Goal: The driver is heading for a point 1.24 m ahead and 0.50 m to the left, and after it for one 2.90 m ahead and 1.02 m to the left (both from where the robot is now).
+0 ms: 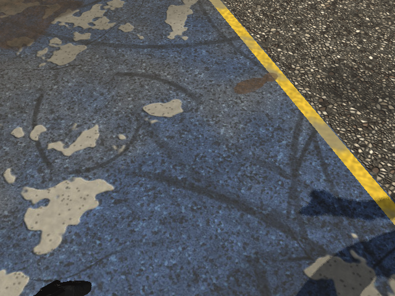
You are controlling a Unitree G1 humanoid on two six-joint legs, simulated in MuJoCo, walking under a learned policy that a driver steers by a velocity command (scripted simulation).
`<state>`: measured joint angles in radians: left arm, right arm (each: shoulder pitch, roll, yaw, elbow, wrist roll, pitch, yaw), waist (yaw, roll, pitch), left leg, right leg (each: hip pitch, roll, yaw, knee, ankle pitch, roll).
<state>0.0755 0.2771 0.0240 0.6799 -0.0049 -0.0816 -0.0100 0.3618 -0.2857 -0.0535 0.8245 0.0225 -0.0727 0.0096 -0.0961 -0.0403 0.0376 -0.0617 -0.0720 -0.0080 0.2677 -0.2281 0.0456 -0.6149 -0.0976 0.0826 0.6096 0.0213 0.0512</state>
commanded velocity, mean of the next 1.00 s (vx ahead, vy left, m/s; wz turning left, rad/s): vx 0.50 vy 0.00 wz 0.53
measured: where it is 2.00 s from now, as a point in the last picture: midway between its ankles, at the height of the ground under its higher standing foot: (63, 185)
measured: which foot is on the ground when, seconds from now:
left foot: down 0.00-0.10, up 0.12-0.60, down 0.62-1.00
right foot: up 0.00-0.08, down 0.10-0.62, up 0.64-1.00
